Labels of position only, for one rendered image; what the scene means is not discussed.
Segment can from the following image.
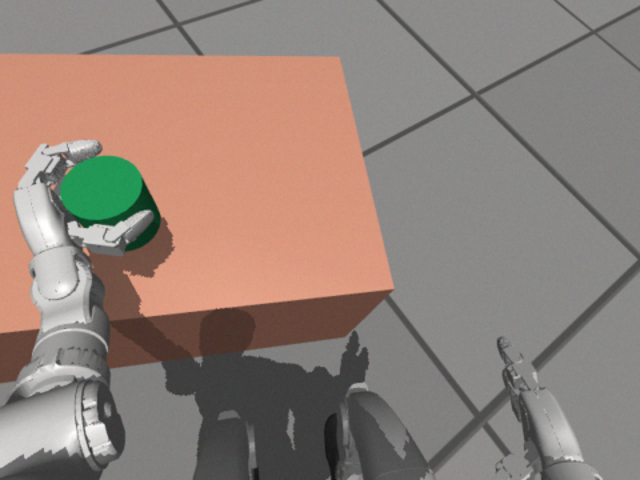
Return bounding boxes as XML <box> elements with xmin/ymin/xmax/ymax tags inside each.
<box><xmin>60</xmin><ymin>156</ymin><xmax>161</xmax><ymax>251</ymax></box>

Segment right robot arm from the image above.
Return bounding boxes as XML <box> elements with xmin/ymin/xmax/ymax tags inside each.
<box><xmin>541</xmin><ymin>461</ymin><xmax>603</xmax><ymax>480</ymax></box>

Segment left robot arm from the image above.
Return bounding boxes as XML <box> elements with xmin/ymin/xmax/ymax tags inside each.
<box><xmin>0</xmin><ymin>246</ymin><xmax>125</xmax><ymax>480</ymax></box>

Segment right robot hand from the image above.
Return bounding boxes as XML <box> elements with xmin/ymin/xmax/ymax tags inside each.
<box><xmin>485</xmin><ymin>336</ymin><xmax>585</xmax><ymax>480</ymax></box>

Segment left robot hand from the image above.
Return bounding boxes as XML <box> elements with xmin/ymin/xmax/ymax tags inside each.
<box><xmin>13</xmin><ymin>140</ymin><xmax>154</xmax><ymax>257</ymax></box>

